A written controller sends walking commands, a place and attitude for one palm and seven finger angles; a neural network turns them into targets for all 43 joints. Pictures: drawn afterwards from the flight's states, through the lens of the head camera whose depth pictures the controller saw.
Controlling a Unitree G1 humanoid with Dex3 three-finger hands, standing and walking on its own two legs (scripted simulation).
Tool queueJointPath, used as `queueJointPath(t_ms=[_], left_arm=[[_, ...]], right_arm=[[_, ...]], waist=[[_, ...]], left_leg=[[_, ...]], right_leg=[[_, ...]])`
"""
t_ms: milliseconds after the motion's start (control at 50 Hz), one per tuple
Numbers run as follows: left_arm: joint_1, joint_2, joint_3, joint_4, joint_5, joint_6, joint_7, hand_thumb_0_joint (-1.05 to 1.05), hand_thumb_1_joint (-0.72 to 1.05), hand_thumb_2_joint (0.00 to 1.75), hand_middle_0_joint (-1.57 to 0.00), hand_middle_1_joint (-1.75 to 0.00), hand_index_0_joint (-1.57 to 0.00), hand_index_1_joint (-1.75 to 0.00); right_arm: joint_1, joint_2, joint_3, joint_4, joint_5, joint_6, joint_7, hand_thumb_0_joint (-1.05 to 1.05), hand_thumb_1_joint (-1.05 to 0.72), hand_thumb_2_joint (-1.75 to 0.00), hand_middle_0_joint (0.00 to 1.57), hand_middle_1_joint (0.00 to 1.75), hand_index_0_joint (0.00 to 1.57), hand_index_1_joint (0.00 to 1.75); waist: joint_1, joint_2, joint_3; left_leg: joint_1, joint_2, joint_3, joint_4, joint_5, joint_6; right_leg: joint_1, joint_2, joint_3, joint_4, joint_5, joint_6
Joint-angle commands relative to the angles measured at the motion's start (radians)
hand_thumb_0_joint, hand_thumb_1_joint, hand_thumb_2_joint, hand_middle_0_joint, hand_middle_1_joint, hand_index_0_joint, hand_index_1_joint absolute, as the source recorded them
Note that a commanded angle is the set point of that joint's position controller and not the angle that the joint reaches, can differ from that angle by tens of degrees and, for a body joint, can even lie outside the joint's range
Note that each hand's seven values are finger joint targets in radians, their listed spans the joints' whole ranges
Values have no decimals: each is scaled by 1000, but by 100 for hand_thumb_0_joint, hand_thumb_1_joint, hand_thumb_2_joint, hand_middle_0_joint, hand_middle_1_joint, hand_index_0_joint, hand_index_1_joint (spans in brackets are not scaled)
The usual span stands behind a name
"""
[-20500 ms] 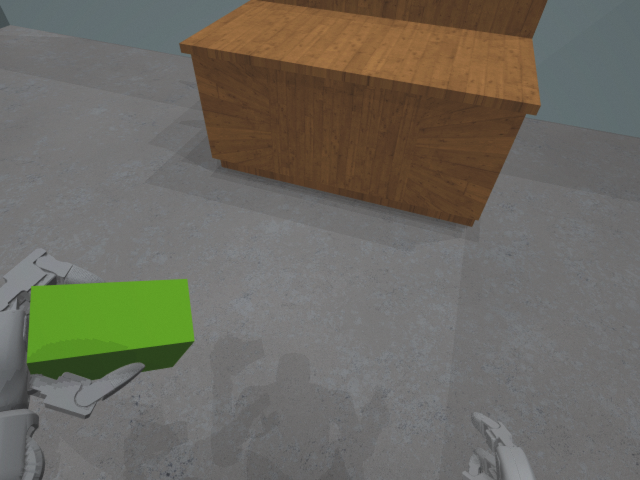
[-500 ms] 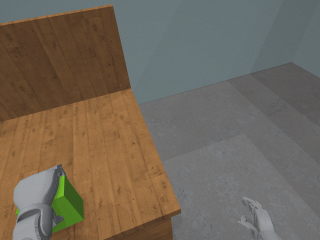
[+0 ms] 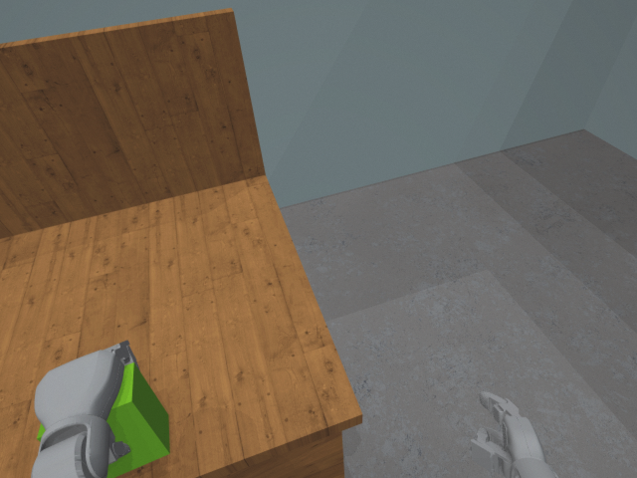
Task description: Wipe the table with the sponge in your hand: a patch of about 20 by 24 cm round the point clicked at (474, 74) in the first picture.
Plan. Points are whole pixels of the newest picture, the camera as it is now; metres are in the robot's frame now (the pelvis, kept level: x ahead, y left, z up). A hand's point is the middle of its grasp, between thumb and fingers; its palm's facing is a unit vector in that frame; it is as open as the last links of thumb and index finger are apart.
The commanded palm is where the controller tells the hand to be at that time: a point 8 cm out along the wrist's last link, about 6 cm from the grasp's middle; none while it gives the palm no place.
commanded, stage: move the sponge above the wiping area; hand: left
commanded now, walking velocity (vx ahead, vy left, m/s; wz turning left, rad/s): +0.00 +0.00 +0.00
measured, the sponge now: (118, 433) +0.17 +0.30 -0.05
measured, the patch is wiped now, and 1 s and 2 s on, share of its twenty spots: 0.00 0.00 0.00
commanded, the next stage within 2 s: none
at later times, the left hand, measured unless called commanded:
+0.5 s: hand (131, 406) +0.19 +0.27 +0.00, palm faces -0.12 -0.15 -0.98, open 10.3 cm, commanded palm +0.17 +0.28 +0.08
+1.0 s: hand (134, 399) +0.19 +0.27 +0.01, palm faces -0.07 -0.11 -0.99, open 10.3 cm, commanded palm +0.16 +0.28 +0.08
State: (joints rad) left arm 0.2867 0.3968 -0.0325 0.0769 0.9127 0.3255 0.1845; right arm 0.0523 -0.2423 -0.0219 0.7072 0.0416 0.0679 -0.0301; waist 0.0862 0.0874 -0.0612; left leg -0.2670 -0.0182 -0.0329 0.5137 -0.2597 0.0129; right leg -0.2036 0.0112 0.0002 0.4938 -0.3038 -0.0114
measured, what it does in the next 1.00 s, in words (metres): stands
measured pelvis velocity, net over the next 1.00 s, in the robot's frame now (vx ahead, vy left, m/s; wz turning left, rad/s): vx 0.00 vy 0.00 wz -0.01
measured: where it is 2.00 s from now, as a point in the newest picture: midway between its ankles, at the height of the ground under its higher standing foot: outside the picture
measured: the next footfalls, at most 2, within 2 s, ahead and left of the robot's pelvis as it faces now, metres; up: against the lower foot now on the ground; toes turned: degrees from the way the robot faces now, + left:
none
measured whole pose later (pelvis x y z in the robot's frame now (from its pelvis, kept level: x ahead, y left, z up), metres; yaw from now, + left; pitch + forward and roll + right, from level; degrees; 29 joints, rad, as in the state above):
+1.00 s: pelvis +0.00 +0.00 +0.00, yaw -1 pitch +1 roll +0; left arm 0.33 0.39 -0.07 -0.01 0.98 0.19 0.21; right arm 0.06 -0.24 -0.04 0.70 0.02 0.05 -0.03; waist 0.11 0.07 -0.05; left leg -0.26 -0.01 -0.03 0.52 -0.27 0.01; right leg -0.20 0.02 0.01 0.49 -0.30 -0.02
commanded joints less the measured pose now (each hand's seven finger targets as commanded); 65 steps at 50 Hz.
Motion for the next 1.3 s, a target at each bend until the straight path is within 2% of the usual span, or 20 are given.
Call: queueJointPath(t_ms=[0, 80, 140, 180, 240, 340, 400, 480, 580, 600, 680, 760, 860, 880, 940, 980, 1000, 1120, 1220, 1280], left_arm=[[-165, 211, 74, -290, 42, -75, 17, 0, 10, 130, -120, -160, -120, -160], [-206, 307, 177, -348, 94, -152, 86, 0, 10, 130, -120, -160, -120, -160], [-207, 239, 143, -297, 102, -144, 130, 0, 10, 130, -120, -160, -120, -160], [-218, 259, 171, -252, 81, -103, 137, 0, 10, 130, -120, -160, -120, -160], [-182, 160, 83, -195, 41, -43, 115, 0, 10, 130, -120, -160, -120, -160], [-148, 115, -2, -186, 22, 13, 32, 0, 10, 130, -120, -160, -120, -160], [-183, 157, 16, -234, 46, -5, 14, 0, 10, 130, -120, -160, -120, -160], [-200, 319, 174, -289, 88, -66, 55, 0, 10, 130, -120, -160, -120, -160], [-183, 296, 200, -290, 92, -75, 118, 0, 10, 130, -120, -160, -120, -160], [-168, 226, 141, -286, 78, -69, 117, 0, 10, 130, -120, -160, -120, -160], [-157, 184, 100, -171, 13, -15, 65, 0, 10, 130, -120, -160, -120, -160], [-182, 145, 17, -187, 14, -29, 4, 0, 10, 130, -120, -160, -120, -160], [-154, 243, 111, -287, 66, -120, 29, 0, 10, 130, -120, -160, -120, -160], [-152, 320, 188, -321, 75, -129, 49, 0, 10, 130, -120, -160, -120, -160], [-109, 265, 177, -339, 107, -131, 113, 0, 10, 130, -120, -160, -120, -160], [-38, 308, 247, -322, 90, -96, 142, 0, 10, 130, -120, -160, -120, -160], [-24, 227, 180, -316, 76, -75, 143, 0, 10, 130, -120, -160, -120, -160], [-33, 134, 55, -232, -3, 33, 54, 0, 10, 130, -120, -160, -120, -160], [-202, 143, -20, -344, 34, -61, 4, 0, 10, 130, -120, -160, -120, -160], [-250, 262, 90, -396, 96, -131, 50, 0, 10, 130, -120, -160, -120, -160]], right_arm=[[-174, -114, -37, -187, -13, -75, -17, 0, -90, -90, 20, 30, 20, 30], [-150, -114, -45, -166, -30, -84, -18, 0, -90, -90, 20, 30, 20, 30], [-163, -106, -47, -159, -24, -86, -15, 0, -90, -90, 20, 30, 20, 30], [-177, -113, -44, -147, -11, -75, -18, 0, -90, -90, 20, 30, 20, 30], [-202, -111, -43, -152, 4, -71, -18, 0, -90, -90, 20, 30, 20, 30], [-212, -118, -31, -171, 6, -61, -11, 0, -90, -90, 20, 30, 20, 30], [-198, -116, -29, -180, -3, -60, -9, 0, -90, -90, 20, 30, 20, 30], [-181, -120, -32, -168, -20, -59, -14, 0, -90, -90, 20, 30, 20, 30], [-191, -113, -38, -158, -12, -62, -10, 0, -90, -90, 20, 30, 20, 30], [-193, -102, -39, -163, -6, -63, -10, 0, -90, -90, 20, 30, 20, 30], [-211, -119, -33, -147, 9, -59, -19, 0, -90, -90, 20, 30, 20, 30], [-196, -123, -33, -163, 3, -71, -21, 0, -90, -90, 20, 30, 20, 30], [-155, -117, -47, -167, -23, -82, -16, 0, -90, -90, 20, 30, 20, 30], [-154, -123, -46, -163, -26, -74, -14, 0, -90, -90, 20, 30, 20, 30], [-158, -109, -49, -166, -23, -73, 1, 0, -90, -90, 20, 30, 20, 30], [-172, -117, -49, -163, -15, -62, 6, 0, -90, -90, 20, 30, 20, 30], [-179, -105, -46, -169, -8, -57, 9, 0, -90, -90, 20, 30, 20, 30], [-226, -122, -36, -171, 16, -41, 0, 0, -90, -90, 20, 30, 20, 30], [-191, -112, -35, -186, -11, -85, -17, 0, -90, -90, 20, 30, 20, 30], [-162, -111, -40, -166, -33, -90, -21, 0, -90, -90, 20, 30, 20, 30]], waist=[[2, -42, -125], [20, 30, -159], [16, 64, -144], [19, 43, -124], [15, -23, -126], [2, -99, -103], [5, -81, -114], [35, -21, -147], [39, 48, -145], [28, 48, -137], [7, -61, -62], [-7, -99, -95], [19, -62, -188], [34, -24, -195], [38, 41, -183], [57, 48, -176], [46, 34, -169], [10, -108, -67], [-10, -58, -104], [16, 4, -147]], left_leg=[[96, -15, -16, -51, 215, 52], [131, -3, -43, -32, 243, 40], [128, 2, -36, -27, 227, 30], [101, 0, -47, -49, 199, 21], [88, 1, -29, -61, 186, 23], [75, -4, -28, -75, 194, 35], [84, -8, -28, -75, 192, 43], [98, -15, -33, -67, 222, 38], [122, -10, -35, -55, 254, 28], [127, -7, -23, -51, 256, 30], [86, -12, -22, -75, 183, 33], [92, -18, -13, -63, 199, 47], [127, -17, -9, -29, 307, 49], [122, -16, -27, -37, 315, 41], [135, 0, -21, -22, 362, 28], [110, -4, -31, -33, 352, 19], [103, -1, -23, -36, 333, 20], [71, -4, -15, -69, 221, 36], [124, -8, -32, -56, 182, 58], [145, -2, -54, -50, 196, 48]], right_leg=[[14, 10, 28, -72, 237, -47], [-17, 22, 47, -61, 217, -66], [-51, 19, 33, -52, 193, -66], [-43, 26, 41, -55, 169, -71], [-21, 14, 12, -63, 175, -54], [9, 10, 9, -76, 205, -46], [19, 12, 16, -75, 199, -49], [47, 20, 58, -76, 241, -64], [28, 24, 67, -70, 252, -75], [26, 16, 43, -69, 257, -66], [2, 17, 46, -103, 207, -53], [11, 8, 29, -94, 249, -43], [52, 8, 42, -61, 378, -51], [65, 14, 66, -58, 371, -62], [29, 12, 43, -41, 364, -67], [56, 17, 67, -41, 371, -77], [53, 11, 40, -38, 358, -67], [21, 7, 25, -85, 267, -43], [-20, 12, 25, -88, 183, -43], [-20, 24, 50, -73, 173, -61]])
